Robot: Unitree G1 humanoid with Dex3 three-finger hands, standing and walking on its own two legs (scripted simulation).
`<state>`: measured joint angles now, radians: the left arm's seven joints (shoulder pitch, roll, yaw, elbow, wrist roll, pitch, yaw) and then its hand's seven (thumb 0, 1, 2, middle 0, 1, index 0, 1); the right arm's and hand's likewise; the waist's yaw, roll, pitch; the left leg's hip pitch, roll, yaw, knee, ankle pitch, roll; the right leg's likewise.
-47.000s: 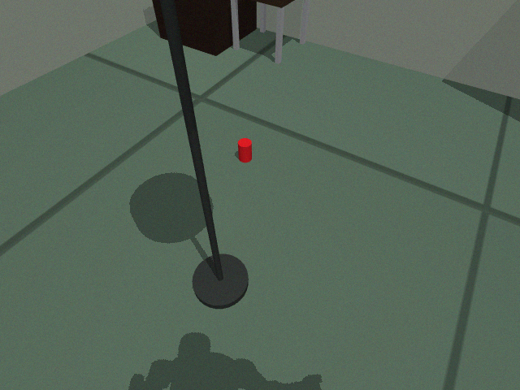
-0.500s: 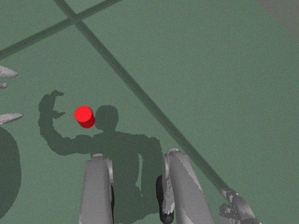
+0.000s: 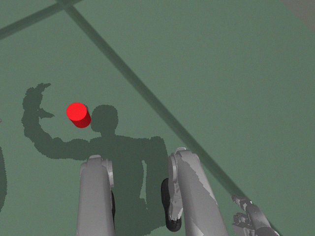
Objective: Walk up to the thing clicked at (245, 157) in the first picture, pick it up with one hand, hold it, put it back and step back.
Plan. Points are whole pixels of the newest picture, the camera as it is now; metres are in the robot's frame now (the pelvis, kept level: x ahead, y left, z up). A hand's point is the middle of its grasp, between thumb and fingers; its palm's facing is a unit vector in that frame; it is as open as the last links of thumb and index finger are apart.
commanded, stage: go down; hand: left
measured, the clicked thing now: (79, 115) +0.51 +0.24 -0.41
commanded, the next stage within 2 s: approach in 1.36 s
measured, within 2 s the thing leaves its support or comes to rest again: neither
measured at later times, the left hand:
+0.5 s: hand out of the picture +0.42 +0.37 -0.03, palm faces -0.12 -0.78 -0.61, open 15.5 cm
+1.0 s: hand out of the picture +0.42 +0.38 -0.05, palm faces -0.06 -0.84 -0.54, open 16.0 cm
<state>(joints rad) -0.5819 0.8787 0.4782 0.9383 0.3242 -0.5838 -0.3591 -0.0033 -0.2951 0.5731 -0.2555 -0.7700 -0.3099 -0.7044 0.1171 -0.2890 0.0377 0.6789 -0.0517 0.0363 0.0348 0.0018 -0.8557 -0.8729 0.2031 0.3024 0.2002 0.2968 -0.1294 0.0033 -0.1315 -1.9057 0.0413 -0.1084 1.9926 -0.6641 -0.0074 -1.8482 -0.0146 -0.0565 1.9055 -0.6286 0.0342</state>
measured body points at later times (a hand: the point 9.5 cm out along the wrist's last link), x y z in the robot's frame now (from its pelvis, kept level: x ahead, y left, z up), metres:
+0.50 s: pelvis -0.01 +0.00 -0.03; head +0.19 +0.07 +0.36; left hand +0.42 +0.41 +0.00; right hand +0.11 -0.28 -0.14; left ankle +0.08 +0.12 -0.43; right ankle +0.10 -0.14 -0.43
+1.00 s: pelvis -0.01 +0.00 -0.06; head +0.20 +0.07 +0.33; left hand +0.42 +0.43 -0.02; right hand +0.11 -0.28 -0.16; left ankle +0.08 +0.12 -0.43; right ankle +0.10 -0.14 -0.43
